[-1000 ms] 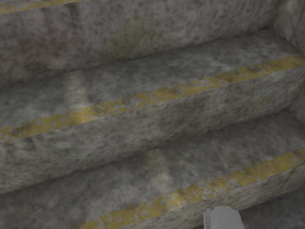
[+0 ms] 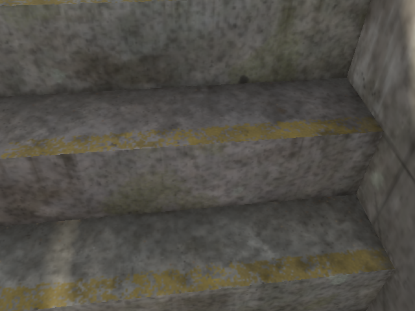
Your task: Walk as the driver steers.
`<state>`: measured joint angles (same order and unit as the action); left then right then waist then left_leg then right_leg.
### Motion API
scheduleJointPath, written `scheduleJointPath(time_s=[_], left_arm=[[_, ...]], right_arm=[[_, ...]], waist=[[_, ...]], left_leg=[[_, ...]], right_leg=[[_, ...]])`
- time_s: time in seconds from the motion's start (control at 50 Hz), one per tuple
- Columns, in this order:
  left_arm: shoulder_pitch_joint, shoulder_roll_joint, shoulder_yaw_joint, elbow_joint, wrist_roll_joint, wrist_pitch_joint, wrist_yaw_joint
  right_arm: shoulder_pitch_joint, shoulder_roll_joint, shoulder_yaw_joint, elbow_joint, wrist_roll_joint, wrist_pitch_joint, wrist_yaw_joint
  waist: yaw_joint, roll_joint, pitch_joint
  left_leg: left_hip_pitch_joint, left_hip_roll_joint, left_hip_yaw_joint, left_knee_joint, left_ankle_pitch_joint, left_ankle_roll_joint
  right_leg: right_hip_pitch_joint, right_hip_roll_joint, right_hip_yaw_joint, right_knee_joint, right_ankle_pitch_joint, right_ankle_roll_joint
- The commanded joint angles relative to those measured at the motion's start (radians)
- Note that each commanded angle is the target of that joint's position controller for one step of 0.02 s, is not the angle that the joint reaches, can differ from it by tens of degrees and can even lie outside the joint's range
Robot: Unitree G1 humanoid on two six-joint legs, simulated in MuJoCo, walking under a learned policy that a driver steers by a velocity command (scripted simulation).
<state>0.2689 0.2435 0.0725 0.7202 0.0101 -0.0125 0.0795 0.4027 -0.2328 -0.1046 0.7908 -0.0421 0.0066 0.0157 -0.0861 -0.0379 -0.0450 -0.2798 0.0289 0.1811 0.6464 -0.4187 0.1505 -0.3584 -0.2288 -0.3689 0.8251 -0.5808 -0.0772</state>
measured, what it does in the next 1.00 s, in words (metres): climbs, turning left: right foot 0.23 m higher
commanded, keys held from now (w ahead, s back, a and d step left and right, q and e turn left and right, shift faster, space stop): w+q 0.64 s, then w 0.36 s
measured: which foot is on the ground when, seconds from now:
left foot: down 0.00-0.50, up 0.52-1.00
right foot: up 0.00-0.48, down 0.50-1.00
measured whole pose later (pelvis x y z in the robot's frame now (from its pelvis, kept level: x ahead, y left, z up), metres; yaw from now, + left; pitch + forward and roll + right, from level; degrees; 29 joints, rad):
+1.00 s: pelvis +0.19 -0.01 +0.18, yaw +28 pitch +2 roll +0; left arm 0.16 0.17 0.07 0.73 0.03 -0.05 0.09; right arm 0.16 -0.20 -0.07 0.67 -0.06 0.03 0.05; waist -0.05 0.05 -0.01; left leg -0.82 0.02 -0.11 1.45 -0.01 0.02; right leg -0.55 -0.26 -0.09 1.03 -0.59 0.02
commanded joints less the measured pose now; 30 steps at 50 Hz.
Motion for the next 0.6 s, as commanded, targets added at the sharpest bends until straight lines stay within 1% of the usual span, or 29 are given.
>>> scheduleJointPath(time_s=[0.02, 0.04, 0.06, 0.08, 0.1, 0.14, 0.16, 0.18, 0.2, 0.22, 0.24, 0.26, 0.28, 0.3, 0.32, 0.34, 0.36, 0.38, 0.4, 0.42, 0.44, 0.46, 0.48, 0.5, 0.52, 0.54, 0.56, 0.58, 0.6], left_arm=[[-0.323, -0.061, -0.029, -0.207, -0.01, -0.021, -0.039], [-0.326, -0.021, -0.019, -0.237, 0.024, -0.049, -0.049], [-0.303, 0.028, -0.004, -0.215, 0.012, -0.058, -0.059], [-0.327, 0.009, -0.021, -0.232, 0.026, -0.065, -0.064], [-0.338, -0.007, -0.035, -0.238, 0.052, -0.058, -0.066], [-0.322, -0.058, -0.062, -0.229, 0.061, -0.044, -0.075], [-0.326, -0.076, -0.073, -0.237, 0.064, -0.038, -0.072], [-0.333, -0.079, -0.075, -0.244, 0.056, -0.038, -0.067], [-0.357, -0.087, -0.08, -0.259, 0.054, -0.036, -0.067], [-0.397, -0.089, -0.081, -0.259, 0.062, -0.029, -0.067], [-0.418, -0.1, -0.085, -0.268, 0.056, -0.026, -0.068], [-0.469, -0.088, -0.085, -0.29, 0.051, -0.035, -0.078], [-0.497, -0.09, -0.088, -0.297, 0.056, -0.043, -0.085], [-0.543, -0.103, -0.091, -0.302, 0.052, -0.048, -0.085], [-0.587, -0.102, -0.092, -0.338, 0.048, -0.053, -0.078], [-0.658, -0.104, -0.092, -0.372, 0.047, -0.059, -0.072], [-0.691, -0.108, -0.095, -0.393, 0.042, -0.06, -0.068], [-0.808, -0.16, -0.129, -0.464, 0.032, -0.055, -0.059], [-0.836, -0.159, -0.136, -0.501, 0.039, -0.052, -0.049], [-0.886, -0.167, -0.145, -0.535, 0.04, -0.045, -0.04], [-0.66, -0.187, -0.159, -0.46, 0.027, -0.001, -0.032], [-0.419, -0.053, -0.088, -0.374, -0.029, 0.009, -0.023], [-0.072, 0.052, -0.014, -0.276, -0.042, 0.014, 0.008], [-0.025, 0.153, 0.026, -0.214, -0.044, -0.021, -0.008], [0.006, 0.226, 0.049, -0.189, -0.035, -0.032, -0.005], [-0.063, 0.152, 0.034, -0.161, -0.037, -0.011, -0.011], [-0.152, 0.081, 0.026, -0.101, -0.041, -0.003, -0.022], [-0.257, 0.006, 0.0, -0.074, -0.034, -0.002, -0.009], [-0.316, -0.065, -0.022, -0.044, -0.024, -0.008, -0.002]], right_arm=[[0.065, -0.097, -0.017, -0.054, 0.005, -0.043, -0.01], [-0.074, -0.125, -0.023, -0.125, 0.024, -0.052, -0.021], [-0.15, -0.108, -0.017, -0.137, 0.014, -0.058, -0.022], [-0.157, -0.115, -0.022, -0.141, 0.0, -0.07, -0.025], [-0.085, -0.106, -0.015, -0.103, 0.015, -0.086, -0.028], [0.044, -0.066, -0.006, -0.033, 0.021, -0.094, -0.026], [0.071, -0.068, -0.008, -0.028, 0.025, -0.098, -0.024], [0.094, -0.05, -0.003, -0.018, 0.033, -0.097, -0.025], [0.12, -0.039, 0.001, -0.004, 0.028, -0.096, -0.028], [0.133, -0.039, 0.001, -0.002, 0.036, -0.104, -0.038], [0.147, -0.025, 0.001, 0.0, 0.03, -0.104, -0.053], [0.162, -0.038, 0.0, 0.007, 0.022, -0.109, -0.056], [0.155, -0.044, -0.003, 0.002, 0.023, -0.117, -0.064], [0.156, -0.051, -0.008, 0.002, 0.021, -0.127, -0.067], [0.189, -0.086, -0.022, 0.012, 0.015, -0.151, -0.064], [0.191, -0.115, -0.035, 0.028, 0.005, -0.174, -0.063], [0.199, -0.115, -0.038, 0.042, 0.003, -0.183, -0.063], [0.203, -0.117, -0.053, 0.058, 0.018, -0.178, -0.079], [0.177, -0.128, -0.047, 0.056, 0.003, -0.171, -0.082], [0.132, -0.116, -0.042, 0.059, -0.003, -0.163, -0.083], [-0.042, -0.119, -0.037, 0.03, 0.037, -0.129, -0.075], [-0.109, -0.184, -0.051, -0.025, 0.086, -0.131, -0.048], [-0.233, -0.263, -0.085, -0.048, 0.101, -0.16, -0.025], [-0.225, -0.193, -0.068, -0.085, 0.113, -0.183, 0.004], [-0.269, -0.088, -0.033, -0.082, 0.049, -0.177, 0.014], [-0.135, -0.016, 0.01, -0.065, -0.026, -0.161, 0.028], [-0.096, 0.052, 0.016, -0.073, -0.047, -0.118, 0.023], [-0.163, 0.124, 0.036, -0.119, -0.042, -0.099, 0.034], [-0.164, 0.126, 0.048, -0.096, -0.052, -0.071, 0.045]], waist=[[-0.059, 0.463, 0.076], [0.012, 0.338, 0.096], [0.047, 0.179, 0.1], [0.049, 0.112, 0.114], [0.042, 0.042, 0.091], [0.013, 0.038, 0.041], [0.002, 0.036, 0.051], [-0.014, 0.044, 0.072], [-0.025, 0.068, 0.084], [-0.034, 0.085, 0.083], [-0.046, 0.107, 0.071], [-0.055, 0.103, 0.071], [-0.056, 0.109, 0.07], [-0.073, 0.135, 0.038], [-0.101, 0.195, 0.039], [-0.109, 0.193, 0.055], [-0.111, 0.18, 0.055], [-0.114, 0.185, 0.077], [-0.114, 0.181, 0.066], [-0.095, 0.179, 0.048], [0.042, 0.135, -0.082], [0.124, 0.222, -0.18], [0.302, 0.268, -0.353], [0.235, -0.032, -0.558], [0.25, -0.322, -0.722], [0.151, -0.341, -0.771], [0.024, -0.257, -0.608], [-0.054, -0.196, -0.319], [-0.069, -0.094, -0.181]], left_leg=[[0.123, 0.215, -0.911, -0.455, -0.432, 0.197], [0.044, 0.323, -1.132, -0.649, -0.519, 0.247], [-0.032, 0.296, -1.016, -0.569, -0.385, 0.232], [-0.061, 0.235, -0.903, -0.447, -0.245, 0.231], [-0.02, 0.183, -0.831, -0.365, -0.19, 0.215], [0.108, 0.126, -0.769, -0.339, -0.071, 0.176], [0.14, 0.109, -0.748, -0.319, -0.022, 0.164], [0.155, 0.091, -0.731, -0.302, 0.028, 0.166], [0.177, 0.08, -0.731, -0.303, 0.054, 0.166], [0.196, 0.073, -0.719, -0.293, 0.11, 0.161], [0.21, 0.076, -0.723, -0.283, 0.152, 0.16], [0.243, 0.095, -0.756, -0.287, 0.165, 0.178], [0.25, 0.111, -0.756, -0.283, 0.245, 0.18], [0.298, 0.137, -0.79, -0.298, 0.315, 0.208], [0.408, 0.167, -0.85, -0.291, 0.38, 0.22], [0.487, 0.214, -0.855, -0.288, 0.479, 0.216], [0.531, 0.227, -0.833, -0.278, 0.527, 0.198], [0.43, 0.16, -0.762, -0.342, 0.525, 0.138], [0.403, 0.144, -0.759, -0.381, 0.467, 0.131], [0.29, 0.146, -0.705, -0.496, 0.453, 0.112], [-0.107, 0.108, -0.531, -0.643, 0.739, 0.103], [-0.26, 0.039, -0.5, -0.541, 1.371, 0.087], [-0.247, 0.029, -0.452, -0.182, 1.888, 0.032], [-0.503, -0.11, -0.54, 0.211, 1.47, -0.05], [-0.498, -0.235, -0.573, 0.731, 0.368, -0.115], [-0.449, -0.193, -0.675, 1.022, 0.405, -0.112], [-0.485, -0.159, -0.625, 1.145, 0.479, -0.113], [-0.577, -0.149, -0.478, 1.171, 0.569, -0.101], [-0.62, -0.146, -0.45, 1.205, 0.552, -0.101]], right_leg=[[-0.602, 0.159, 0.308, 0.537, 0.095, 0.038], [-0.625, 0.146, 0.417, 0.723, 0.247, 0.102], [-0.579, 0.144, 0.427, 0.805, 0.399, 0.144], [-0.608, 0.148, 0.439, 0.894, 0.433, 0.14], [-0.653, 0.166, 0.434, 0.972, 0.433, 0.11], [-0.745, 0.199, 0.397, 1.161, 0.434, 0.061], [-0.785, 0.202, 0.399, 1.196, 0.427, 0.046], [-0.82, 0.197, 0.389, 1.208, 0.432, 0.05], [-0.873, 0.198, 0.375, 1.227, 0.412, 0.051], [-0.905, 0.196, 0.36, 1.226, 0.396, 0.042], [-0.924, 0.191, 0.354, 1.225, 0.408, 0.037], [-0.966, 0.184, 0.361, 1.212, 0.399, 0.041], [-0.995, 0.178, 0.35, 1.212, 0.389, 0.039], [-1.052, 0.186, 0.353, 1.333, 0.339, 0.035], [-1.174, 0.184, 0.403, 1.42, 0.173, 0.035], [-1.307, 0.172, 0.456, 1.465, 0.012, 0.04], [-1.371, 0.16, 0.483, 1.483, -0.094, 0.035], [-1.321, 0.161, 0.48, 1.327, -0.187, 0.027], [-1.273, 0.145, 0.468, 1.208, -0.185, 0.027], [-1.114, 0.135, 0.412, 1.036, -0.145, 0.026], [-0.415, 0.193, 0.258, 0.695, -0.138, -0.004], [0.089, 0.301, 0.174, 0.575, -0.107, 0.031], [0.372, 0.273, 0.289, 0.484, -0.021, 0.025], [0.716, 0.126, 0.643, 0.222, -0.148, -0.064], [0.607, -0.097, 1.096, -0.108, -0.138, -0.096], [0.466, -0.08, 1.308, -0.225, -0.39, -0.056], [0.272, -0.055, 1.207, -0.119, -0.631, -0.037], [-0.028, -0.047, 1.0, -0.051, -0.456, -0.027], [-0.191, -0.021, 0.88, 0.0, -0.39, -0.026]])
Velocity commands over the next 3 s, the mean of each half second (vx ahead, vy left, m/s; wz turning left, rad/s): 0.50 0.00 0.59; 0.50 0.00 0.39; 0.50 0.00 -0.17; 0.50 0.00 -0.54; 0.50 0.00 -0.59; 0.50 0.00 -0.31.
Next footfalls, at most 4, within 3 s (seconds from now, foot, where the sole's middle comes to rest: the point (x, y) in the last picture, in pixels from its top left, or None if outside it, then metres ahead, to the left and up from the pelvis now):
0.50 right None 0.34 -0.16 -0.52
1.04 left None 0.13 0.19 -0.57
1.26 right None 0.21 0.05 -0.53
1.52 left None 0.30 0.38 -0.53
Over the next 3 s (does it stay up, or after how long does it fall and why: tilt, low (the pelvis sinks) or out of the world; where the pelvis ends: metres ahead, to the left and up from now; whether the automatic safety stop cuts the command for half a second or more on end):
stays up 0.59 0.45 0.61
